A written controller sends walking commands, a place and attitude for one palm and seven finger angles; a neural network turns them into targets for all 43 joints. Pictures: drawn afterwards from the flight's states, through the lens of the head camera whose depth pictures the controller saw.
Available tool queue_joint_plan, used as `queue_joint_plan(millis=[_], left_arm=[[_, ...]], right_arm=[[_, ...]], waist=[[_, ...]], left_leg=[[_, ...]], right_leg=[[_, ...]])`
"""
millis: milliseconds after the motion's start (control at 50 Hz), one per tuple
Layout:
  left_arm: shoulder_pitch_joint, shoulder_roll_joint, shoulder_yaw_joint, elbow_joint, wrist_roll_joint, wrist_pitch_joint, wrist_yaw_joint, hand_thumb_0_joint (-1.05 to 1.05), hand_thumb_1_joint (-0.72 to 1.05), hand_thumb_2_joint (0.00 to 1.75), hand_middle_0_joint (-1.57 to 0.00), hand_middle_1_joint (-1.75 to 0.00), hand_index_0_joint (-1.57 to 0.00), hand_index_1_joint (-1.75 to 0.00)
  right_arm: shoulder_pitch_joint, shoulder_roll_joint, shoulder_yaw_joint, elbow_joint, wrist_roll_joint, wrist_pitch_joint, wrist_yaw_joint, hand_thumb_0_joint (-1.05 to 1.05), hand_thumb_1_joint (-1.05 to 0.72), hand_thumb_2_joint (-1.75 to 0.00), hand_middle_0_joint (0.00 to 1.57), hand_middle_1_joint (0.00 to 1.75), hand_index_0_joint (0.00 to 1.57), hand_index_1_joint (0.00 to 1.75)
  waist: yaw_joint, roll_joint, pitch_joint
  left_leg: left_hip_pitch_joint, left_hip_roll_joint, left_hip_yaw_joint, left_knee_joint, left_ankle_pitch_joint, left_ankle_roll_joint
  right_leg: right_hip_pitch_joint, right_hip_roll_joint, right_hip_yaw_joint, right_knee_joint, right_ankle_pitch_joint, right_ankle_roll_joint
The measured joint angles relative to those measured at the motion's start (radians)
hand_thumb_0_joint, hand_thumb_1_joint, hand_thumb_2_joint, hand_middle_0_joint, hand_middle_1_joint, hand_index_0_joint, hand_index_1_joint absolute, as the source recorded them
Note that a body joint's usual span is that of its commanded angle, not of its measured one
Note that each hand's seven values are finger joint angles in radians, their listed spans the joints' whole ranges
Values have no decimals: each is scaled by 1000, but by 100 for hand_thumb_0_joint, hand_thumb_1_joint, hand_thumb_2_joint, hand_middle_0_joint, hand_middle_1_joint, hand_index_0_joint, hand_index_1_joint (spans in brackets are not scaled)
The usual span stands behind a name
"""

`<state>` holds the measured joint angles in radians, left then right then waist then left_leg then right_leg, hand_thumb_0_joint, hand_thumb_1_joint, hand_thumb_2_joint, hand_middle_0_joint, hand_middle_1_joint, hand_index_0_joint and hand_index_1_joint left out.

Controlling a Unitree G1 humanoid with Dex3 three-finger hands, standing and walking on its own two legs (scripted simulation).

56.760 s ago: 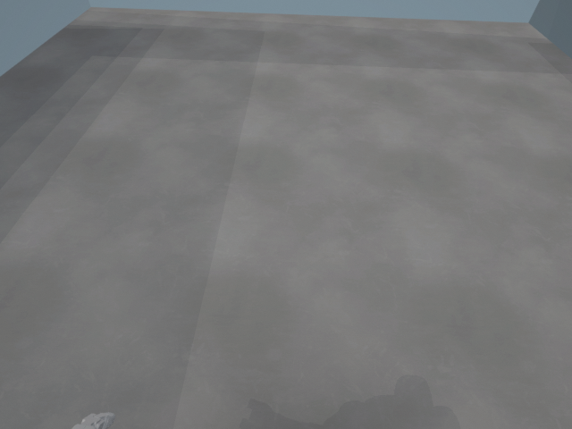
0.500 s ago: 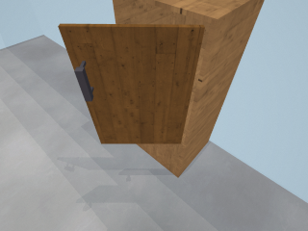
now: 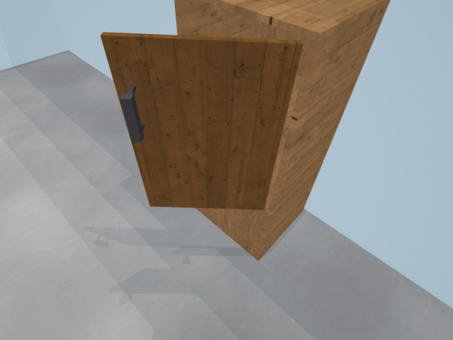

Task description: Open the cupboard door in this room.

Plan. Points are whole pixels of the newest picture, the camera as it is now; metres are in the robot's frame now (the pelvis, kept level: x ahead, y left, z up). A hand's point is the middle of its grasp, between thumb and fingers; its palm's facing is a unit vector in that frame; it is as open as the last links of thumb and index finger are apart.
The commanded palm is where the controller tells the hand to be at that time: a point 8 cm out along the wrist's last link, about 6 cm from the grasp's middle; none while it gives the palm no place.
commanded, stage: look again from close up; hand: left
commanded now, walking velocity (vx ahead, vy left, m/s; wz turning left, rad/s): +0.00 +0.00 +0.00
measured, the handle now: (135, 113) +0.58 +0.26 +0.08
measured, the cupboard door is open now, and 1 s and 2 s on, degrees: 42 42 42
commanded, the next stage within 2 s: raise the hand with hooked fingers in 0.48 s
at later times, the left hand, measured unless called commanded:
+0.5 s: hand out of the picture -0.01 +0.15 -0.18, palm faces +0.02 -0.99 -0.12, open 7.4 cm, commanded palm none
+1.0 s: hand (151, 304) +0.19 +0.15 -0.04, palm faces +0.03 -1.00 +0.02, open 8.5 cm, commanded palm +0.15 +0.23 -0.03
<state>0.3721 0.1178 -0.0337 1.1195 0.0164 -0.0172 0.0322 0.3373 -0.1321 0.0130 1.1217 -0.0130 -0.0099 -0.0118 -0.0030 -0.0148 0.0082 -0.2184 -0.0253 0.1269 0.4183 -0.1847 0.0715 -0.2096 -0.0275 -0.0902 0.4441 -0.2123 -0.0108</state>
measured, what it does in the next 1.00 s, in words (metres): lowers itself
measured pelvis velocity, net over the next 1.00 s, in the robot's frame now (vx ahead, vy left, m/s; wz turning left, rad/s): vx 0.01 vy -0.01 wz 0.04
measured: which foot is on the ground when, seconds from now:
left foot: down 0.00-1.00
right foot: down 0.00-1.00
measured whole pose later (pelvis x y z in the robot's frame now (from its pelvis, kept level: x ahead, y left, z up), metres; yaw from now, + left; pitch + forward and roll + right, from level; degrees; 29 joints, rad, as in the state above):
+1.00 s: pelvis +0.01 -0.01 -0.07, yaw +3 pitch +9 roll +0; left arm 0.47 0.16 0.04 0.03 -0.18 -0.43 -0.19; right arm 0.15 -0.26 -0.06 0.47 0.02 -0.19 0.02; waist -0.01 -0.05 -0.13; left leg -0.71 -0.01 0.09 1.01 -0.46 0.06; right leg -0.69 0.01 -0.07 1.02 -0.49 -0.05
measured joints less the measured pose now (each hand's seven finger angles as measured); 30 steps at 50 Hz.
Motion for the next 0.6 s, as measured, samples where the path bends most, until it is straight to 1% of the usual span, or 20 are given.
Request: queue_joint_plan(millis=[260, 580, 600], left_arm=[[-26, -15, 3, -2, 0, -6, 5, 0, 91, 90, -20, -30, -19, -30], [-29, -5, 14, -10, 2, -2, 7, 0, 91, 90, -20, -30, -19, -30], [-31, -5, 9, -9, 6, -5, 12, 0, 91, 90, -20, -30, -19, -30]], right_arm=[[-17, 32, 1, 19, 2, -9, -6, 0, -91, -90, 20, 30, 20, 30], [-26, 25, -5, 20, 0, -11, -8, 1, -91, -90, 20, 30, 20, 30], [-26, 20, -2, 12, 0, -7, -7, 1, -91, -90, 20, 30, 20, 30]], waist=[[0, -9, 1], [2, -11, 9], [2, -5, 10]], left_leg=[[9, 1, 2, -6, 0, 1], [19, -9, 7, -26, 3, 11], [7, -6, 6, -9, -3, 10]], right_leg=[[12, 2, 3, -13, 6, 3], [19, -6, 8, -29, 10, 14], [13, -4, 7, -25, 9, 15]])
